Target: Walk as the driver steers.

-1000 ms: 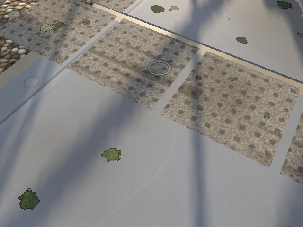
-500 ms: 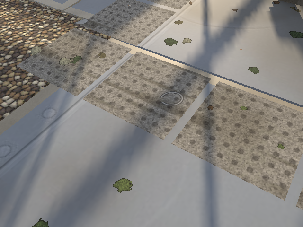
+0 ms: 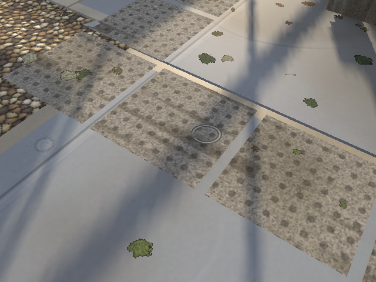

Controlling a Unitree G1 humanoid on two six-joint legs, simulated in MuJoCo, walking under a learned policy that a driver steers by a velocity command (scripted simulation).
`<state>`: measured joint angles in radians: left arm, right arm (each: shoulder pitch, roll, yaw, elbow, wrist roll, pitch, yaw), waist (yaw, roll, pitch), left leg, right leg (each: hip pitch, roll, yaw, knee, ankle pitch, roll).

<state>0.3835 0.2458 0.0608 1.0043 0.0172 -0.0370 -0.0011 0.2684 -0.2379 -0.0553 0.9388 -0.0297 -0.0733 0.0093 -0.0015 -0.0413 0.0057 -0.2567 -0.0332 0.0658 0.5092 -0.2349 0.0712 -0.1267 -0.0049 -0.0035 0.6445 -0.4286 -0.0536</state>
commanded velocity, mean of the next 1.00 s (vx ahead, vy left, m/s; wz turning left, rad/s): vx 0.47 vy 0.00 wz -0.26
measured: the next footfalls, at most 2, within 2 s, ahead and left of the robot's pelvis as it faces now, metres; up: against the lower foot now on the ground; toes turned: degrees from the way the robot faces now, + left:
right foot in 0.44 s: +0.40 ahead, -0.08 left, +0.00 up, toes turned -4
left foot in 0.98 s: +0.72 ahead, +0.05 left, +0.00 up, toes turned -19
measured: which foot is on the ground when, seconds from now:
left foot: down 0.00-0.46, up 0.48-0.96, down 0.98-1.00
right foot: up 0.00-0.42, down 0.44-1.00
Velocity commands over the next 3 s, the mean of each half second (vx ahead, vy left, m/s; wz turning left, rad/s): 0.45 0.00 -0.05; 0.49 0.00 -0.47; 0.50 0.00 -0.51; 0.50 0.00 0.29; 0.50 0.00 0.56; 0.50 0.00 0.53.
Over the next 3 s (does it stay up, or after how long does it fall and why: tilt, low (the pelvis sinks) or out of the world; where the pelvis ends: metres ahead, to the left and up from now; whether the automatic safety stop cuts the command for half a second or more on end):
stays up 1.53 -0.35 0.00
